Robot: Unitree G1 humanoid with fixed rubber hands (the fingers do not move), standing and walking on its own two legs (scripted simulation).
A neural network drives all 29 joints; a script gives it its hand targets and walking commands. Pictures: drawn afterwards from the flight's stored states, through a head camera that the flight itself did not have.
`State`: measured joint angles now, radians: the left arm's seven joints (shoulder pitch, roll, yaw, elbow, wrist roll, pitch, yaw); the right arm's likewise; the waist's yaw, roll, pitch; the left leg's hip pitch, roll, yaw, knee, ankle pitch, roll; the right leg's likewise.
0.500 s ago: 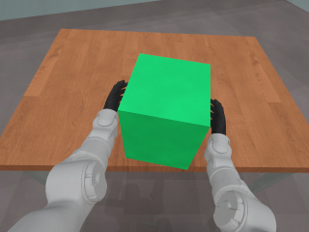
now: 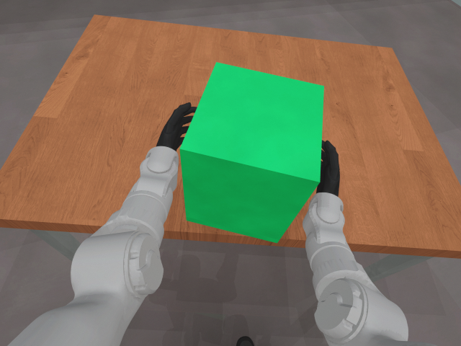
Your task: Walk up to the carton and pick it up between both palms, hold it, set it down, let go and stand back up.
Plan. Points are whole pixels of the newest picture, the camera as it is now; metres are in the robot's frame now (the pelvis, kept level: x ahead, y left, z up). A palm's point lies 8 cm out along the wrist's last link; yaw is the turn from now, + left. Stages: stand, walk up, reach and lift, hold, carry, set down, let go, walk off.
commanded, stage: reach and lift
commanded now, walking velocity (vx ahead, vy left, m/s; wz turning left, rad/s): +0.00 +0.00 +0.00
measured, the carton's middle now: (249, 159) +0.45 -0.09 +0.02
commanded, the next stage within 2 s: none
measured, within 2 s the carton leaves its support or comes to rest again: leaves its support in 0.78 s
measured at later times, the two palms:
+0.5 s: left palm (169, 145) +0.46 +0.06 +0.06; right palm (324, 188) +0.36 -0.21 +0.03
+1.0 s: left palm (170, 146) +0.46 +0.06 +0.07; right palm (327, 189) +0.35 -0.22 +0.04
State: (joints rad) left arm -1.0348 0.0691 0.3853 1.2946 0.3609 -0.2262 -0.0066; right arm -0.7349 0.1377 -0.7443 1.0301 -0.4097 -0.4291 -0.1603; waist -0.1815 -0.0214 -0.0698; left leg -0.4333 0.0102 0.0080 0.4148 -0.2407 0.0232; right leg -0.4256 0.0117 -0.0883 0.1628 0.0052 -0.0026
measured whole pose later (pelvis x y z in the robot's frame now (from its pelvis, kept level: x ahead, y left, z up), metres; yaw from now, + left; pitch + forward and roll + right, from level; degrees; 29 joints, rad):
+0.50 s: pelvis +0.00 -0.01 +0.00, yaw +1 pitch +17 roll -2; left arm -1.03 0.08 0.33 1.35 0.36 -0.31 0.02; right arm -0.73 0.11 -0.71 1.16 -0.40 -0.58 -0.23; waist -0.17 -0.01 -0.11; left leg -0.48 0.02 0.00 0.42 -0.23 0.01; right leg -0.46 0.02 -0.11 0.17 0.01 -0.01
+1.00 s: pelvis -0.01 +0.00 +0.00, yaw +0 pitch +19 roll -2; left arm -1.06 0.08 0.23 1.39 0.24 -0.35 0.06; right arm -0.73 0.06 -0.60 1.17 -0.31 -0.57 -0.23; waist -0.15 0.00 -0.16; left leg -0.54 0.01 0.03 0.44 -0.23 0.03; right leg -0.55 0.01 -0.09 0.22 0.01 -0.01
